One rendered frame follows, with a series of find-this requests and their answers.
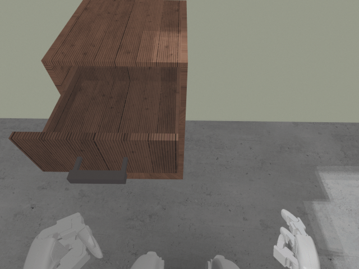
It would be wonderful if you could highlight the handle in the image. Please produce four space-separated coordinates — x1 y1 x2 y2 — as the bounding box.
67 156 128 184

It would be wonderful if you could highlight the left robot hand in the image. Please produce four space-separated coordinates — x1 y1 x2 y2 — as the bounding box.
22 212 103 269

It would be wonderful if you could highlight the right robot thigh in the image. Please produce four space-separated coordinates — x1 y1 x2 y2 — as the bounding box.
205 258 240 269

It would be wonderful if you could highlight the left robot thigh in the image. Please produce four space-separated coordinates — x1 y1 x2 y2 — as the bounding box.
130 254 164 269

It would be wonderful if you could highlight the robot thigh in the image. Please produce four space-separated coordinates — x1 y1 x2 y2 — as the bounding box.
130 254 164 269
205 258 240 269

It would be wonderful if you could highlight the drawer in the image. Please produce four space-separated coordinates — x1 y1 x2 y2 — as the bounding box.
8 66 180 173

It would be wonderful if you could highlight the cabinet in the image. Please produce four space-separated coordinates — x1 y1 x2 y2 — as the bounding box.
41 0 188 179

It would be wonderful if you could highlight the right robot hand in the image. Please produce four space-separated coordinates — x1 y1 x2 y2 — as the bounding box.
273 209 320 269

